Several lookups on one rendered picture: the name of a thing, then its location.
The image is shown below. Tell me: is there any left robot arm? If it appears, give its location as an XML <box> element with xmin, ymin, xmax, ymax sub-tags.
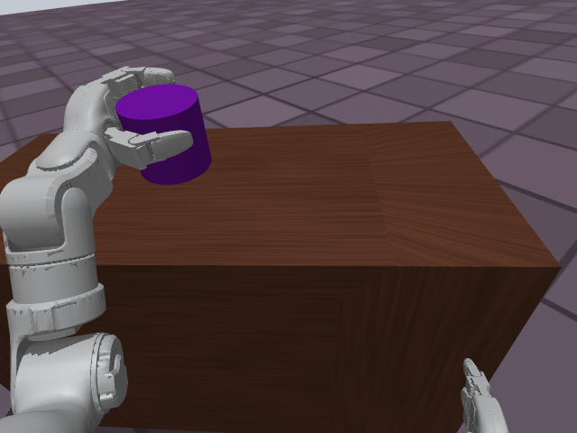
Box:
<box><xmin>0</xmin><ymin>130</ymin><xmax>128</xmax><ymax>433</ymax></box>

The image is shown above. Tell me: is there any can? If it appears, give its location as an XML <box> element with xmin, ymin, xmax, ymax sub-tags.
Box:
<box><xmin>115</xmin><ymin>84</ymin><xmax>212</xmax><ymax>185</ymax></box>

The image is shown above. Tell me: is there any right robot hand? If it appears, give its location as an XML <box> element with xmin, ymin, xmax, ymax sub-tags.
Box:
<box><xmin>461</xmin><ymin>358</ymin><xmax>509</xmax><ymax>433</ymax></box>

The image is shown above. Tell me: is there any left robot hand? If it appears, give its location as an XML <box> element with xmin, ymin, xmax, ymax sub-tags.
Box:
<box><xmin>63</xmin><ymin>66</ymin><xmax>193</xmax><ymax>170</ymax></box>

